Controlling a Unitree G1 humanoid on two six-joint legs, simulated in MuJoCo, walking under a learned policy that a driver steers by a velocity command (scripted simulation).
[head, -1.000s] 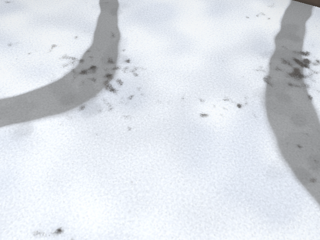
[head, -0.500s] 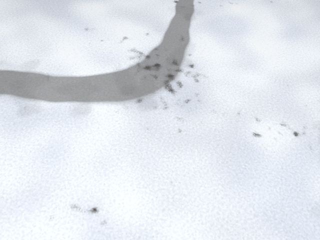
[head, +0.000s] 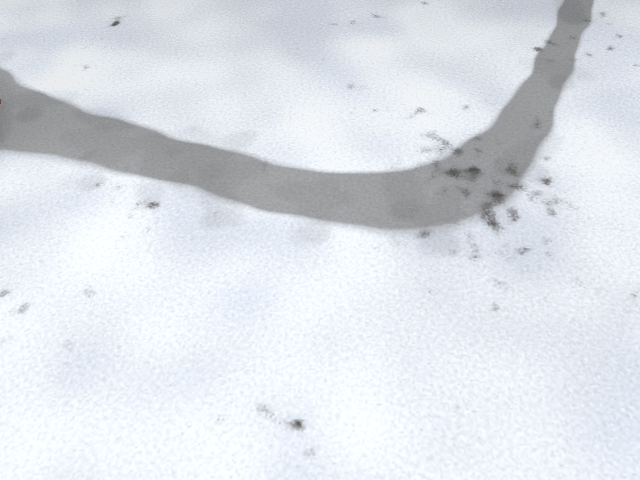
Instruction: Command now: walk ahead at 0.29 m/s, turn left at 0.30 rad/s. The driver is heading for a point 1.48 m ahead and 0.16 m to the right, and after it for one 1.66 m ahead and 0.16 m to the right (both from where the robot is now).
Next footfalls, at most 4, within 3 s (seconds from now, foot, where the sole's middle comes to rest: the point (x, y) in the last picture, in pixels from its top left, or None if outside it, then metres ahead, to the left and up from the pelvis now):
0.40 left None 0.25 0.18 -0.78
0.92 right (368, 443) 0.59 -0.03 -0.78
1.46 left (257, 337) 0.85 0.22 -0.78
2.00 right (357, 247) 1.14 -0.03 -0.78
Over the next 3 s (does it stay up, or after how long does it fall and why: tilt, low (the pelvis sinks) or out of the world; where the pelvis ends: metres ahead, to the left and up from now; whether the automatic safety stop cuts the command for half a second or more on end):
stays up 1.47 -0.12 -0.02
